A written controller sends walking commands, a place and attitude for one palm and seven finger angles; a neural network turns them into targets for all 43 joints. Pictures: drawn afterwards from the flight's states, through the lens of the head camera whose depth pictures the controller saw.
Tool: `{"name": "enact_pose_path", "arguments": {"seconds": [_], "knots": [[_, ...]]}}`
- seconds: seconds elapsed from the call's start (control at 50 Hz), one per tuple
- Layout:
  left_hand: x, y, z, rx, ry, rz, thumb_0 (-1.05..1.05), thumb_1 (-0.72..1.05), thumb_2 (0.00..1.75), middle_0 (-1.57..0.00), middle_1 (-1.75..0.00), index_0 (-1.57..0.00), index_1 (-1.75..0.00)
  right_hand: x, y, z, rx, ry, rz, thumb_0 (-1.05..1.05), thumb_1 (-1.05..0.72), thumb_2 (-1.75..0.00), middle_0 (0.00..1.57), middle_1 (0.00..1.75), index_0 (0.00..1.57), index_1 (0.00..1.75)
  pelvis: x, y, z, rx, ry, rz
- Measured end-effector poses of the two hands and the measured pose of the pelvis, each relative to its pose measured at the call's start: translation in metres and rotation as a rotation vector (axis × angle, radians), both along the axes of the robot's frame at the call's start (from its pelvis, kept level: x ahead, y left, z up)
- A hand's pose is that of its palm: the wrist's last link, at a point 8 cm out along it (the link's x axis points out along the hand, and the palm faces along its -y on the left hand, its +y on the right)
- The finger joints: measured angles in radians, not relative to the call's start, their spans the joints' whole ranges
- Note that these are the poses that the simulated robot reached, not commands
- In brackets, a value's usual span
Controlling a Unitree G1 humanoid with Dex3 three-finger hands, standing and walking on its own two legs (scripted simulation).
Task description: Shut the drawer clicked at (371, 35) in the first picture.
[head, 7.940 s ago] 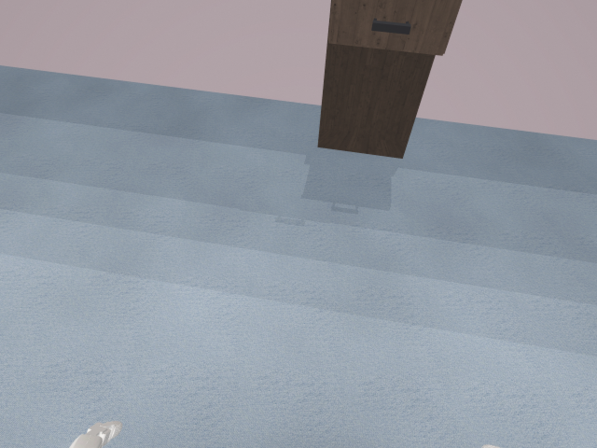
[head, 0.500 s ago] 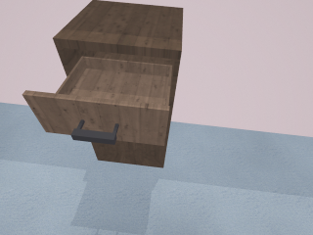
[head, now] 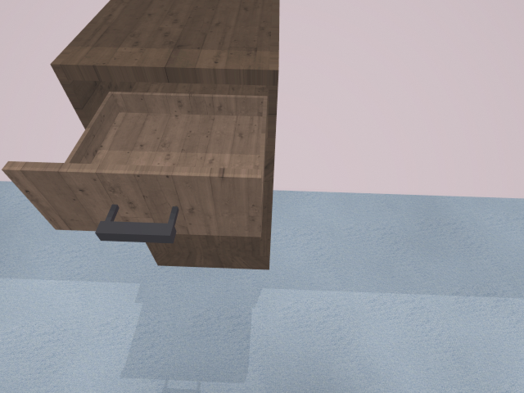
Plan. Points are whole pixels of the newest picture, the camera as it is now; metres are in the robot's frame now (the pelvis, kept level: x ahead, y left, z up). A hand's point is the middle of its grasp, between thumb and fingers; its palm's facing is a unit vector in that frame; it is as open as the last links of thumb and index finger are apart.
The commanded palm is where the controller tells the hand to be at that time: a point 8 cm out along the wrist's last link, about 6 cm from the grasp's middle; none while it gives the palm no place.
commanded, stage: look again from close up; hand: left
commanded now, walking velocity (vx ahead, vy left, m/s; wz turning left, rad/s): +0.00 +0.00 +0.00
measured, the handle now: (140, 221) +0.39 +0.24 +0.00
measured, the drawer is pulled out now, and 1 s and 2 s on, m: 0.27 0.27 0.27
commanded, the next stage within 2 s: shuffle to correct the standing spot in 0.40 s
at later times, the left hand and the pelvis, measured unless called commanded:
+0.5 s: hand out of the picture -0.01 +0.15 -0.17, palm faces +0.02 -0.98 -0.20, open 7.3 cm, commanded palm none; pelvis -0.02 -0.02 +0.00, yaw +0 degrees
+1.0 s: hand out of the picture +0.04 +0.18 -0.18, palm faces +0.09 -0.97 -0.21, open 7.3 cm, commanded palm none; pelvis +0.04 +0.00 -0.01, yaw +2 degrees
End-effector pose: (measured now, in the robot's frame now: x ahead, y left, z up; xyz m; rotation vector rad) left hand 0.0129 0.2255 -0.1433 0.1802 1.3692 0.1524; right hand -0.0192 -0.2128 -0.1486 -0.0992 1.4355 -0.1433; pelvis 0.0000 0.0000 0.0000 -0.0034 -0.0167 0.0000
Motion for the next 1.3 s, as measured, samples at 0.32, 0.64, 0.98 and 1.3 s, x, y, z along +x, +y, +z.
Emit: {"name": "enact_pose_path", "arguments": {"seconds": [0.32,0.64,0.98,1.3], "knots": [[-0.010,-0.010,0.005,0.005,-0.044,0.005,0.00,0.91,0.90,-0.20,-0.30,-0.20,-0.30,0.011,-0.018,-0.004,0.007,-0.083,0.043,0.01,-0.92,-0.90,0.20,0.30,0.20,0.30,-0.012,-0.013,-0.002,0.019,-0.024,0.003],[-0.028,-0.027,-0.003,-0.036,0.005,0.034,0.00,0.91,0.90,-0.20,-0.30,-0.20,-0.30,-0.003,-0.031,0.000,-0.014,-0.006,0.051,0.00,-0.91,-0.90,0.20,0.30,0.20,0.30,-0.010,-0.024,-0.002,0.010,-0.012,0.009],[0.020,0.005,-0.010,-0.010,-0.025,0.068,0.00,0.91,0.90,-0.20,-0.30,-0.20,-0.30,0.009,0.006,-0.012,0.017,0.077,0.031,0.00,-0.91,-0.90,0.20,0.30,0.20,0.30,0.037,0.001,-0.014,0.005,0.013,0.020],[0.063,0.018,-0.008,-0.006,-0.026,0.067,0.00,0.92,0.90,-0.20,-0.30,-0.20,-0.30,0.116,0.005,0.000,-0.056,-0.112,0.068,0.01,-0.94,-0.90,0.20,0.30,0.20,0.30,0.065,0.015,-0.007,0.031,-0.003,0.016]]}}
